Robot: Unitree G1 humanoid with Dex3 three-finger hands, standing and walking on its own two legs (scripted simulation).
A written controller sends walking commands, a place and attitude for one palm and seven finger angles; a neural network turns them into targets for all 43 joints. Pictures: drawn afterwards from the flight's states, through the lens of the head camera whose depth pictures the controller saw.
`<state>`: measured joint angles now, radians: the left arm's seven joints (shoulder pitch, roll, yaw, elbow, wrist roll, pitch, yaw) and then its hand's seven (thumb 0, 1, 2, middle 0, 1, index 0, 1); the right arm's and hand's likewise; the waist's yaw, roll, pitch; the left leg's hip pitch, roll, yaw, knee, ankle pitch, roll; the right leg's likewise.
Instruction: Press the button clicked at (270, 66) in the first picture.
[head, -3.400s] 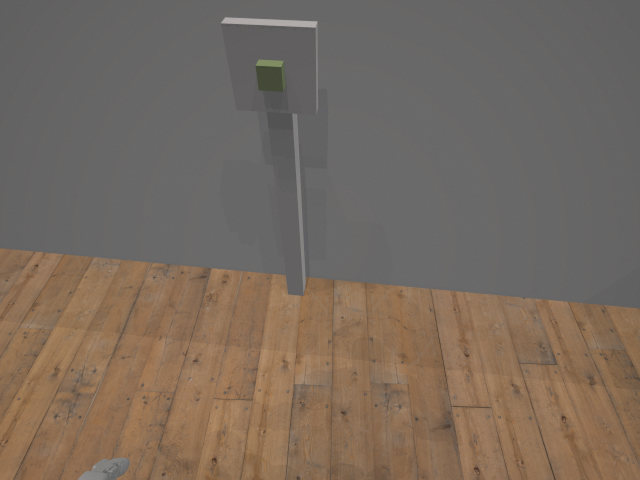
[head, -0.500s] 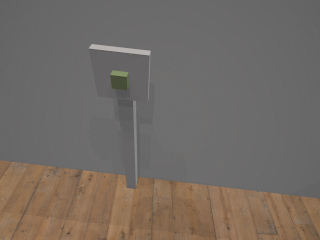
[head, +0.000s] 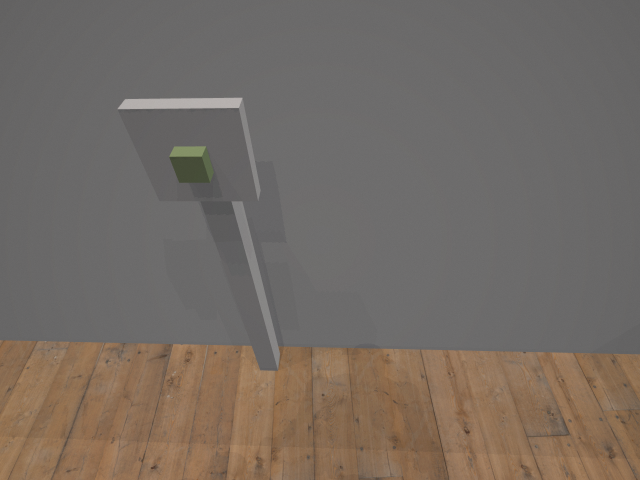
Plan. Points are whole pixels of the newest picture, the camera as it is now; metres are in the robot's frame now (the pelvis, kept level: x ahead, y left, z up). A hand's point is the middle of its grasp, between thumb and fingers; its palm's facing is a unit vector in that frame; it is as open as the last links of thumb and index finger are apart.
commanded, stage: come to a stop and stand still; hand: left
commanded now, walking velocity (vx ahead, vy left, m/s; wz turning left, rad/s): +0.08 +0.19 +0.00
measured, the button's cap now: (193, 163) +0.54 +0.25 +0.11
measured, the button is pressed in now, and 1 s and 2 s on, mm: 0 0 0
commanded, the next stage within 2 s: look again from close up in 0.50 s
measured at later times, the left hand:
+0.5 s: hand out of the picture -0.01 +0.20 -0.17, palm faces +0.05 -0.98 -0.19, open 7.3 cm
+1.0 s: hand out of the picture +0.09 +0.25 -0.14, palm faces +0.06 -0.94 -0.34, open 7.3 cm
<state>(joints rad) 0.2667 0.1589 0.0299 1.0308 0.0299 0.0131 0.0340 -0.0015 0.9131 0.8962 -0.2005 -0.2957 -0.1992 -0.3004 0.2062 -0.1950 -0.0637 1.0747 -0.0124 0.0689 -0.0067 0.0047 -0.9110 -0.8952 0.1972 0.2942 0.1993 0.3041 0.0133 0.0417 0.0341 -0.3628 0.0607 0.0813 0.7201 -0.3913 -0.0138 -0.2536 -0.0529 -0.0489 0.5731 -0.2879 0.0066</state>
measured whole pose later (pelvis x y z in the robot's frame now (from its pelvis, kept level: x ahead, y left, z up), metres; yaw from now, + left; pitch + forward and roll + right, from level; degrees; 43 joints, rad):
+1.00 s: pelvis +0.00 +0.01 +0.00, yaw +2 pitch -3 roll +0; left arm 0.17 0.31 0.02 1.00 0.02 -0.01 0.01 0.00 0.91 0.90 -0.20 -0.30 -0.20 -0.30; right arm 0.17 -0.33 -0.04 0.99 -0.02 -0.01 -0.02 0.01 -0.90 -0.90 0.20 0.29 0.20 0.30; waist 0.00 0.01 -0.01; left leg -0.16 0.03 0.04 0.52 -0.31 -0.01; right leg -0.21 -0.06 -0.08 0.51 -0.26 0.02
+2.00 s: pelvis +0.03 +0.03 +0.00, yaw +0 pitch -2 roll +0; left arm 0.28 0.15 0.03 1.04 0.01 0.01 0.06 0.01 0.93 0.90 -0.20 -0.30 -0.20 -0.30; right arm 0.30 -0.10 -0.03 1.11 -0.01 0.00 -0.06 0.02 -0.92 -0.89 0.20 0.29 0.20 0.30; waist -0.01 0.00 0.05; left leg -0.11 0.03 0.09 0.50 -0.36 0.01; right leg -0.19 -0.07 -0.07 0.53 -0.29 0.03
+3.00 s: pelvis -0.02 +0.01 +0.01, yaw +2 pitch -2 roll +0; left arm 0.21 0.26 -0.01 1.10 0.01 -0.01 0.01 0.00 0.91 0.90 -0.21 -0.30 -0.20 -0.30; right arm 0.19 -0.26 0.00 1.12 -0.01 0.00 0.01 0.01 -0.90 -0.89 0.20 0.29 0.20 0.30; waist 0.00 -0.01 0.04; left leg -0.15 0.02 0.05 0.42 -0.23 0.00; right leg -0.19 -0.06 -0.10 0.40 -0.16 0.02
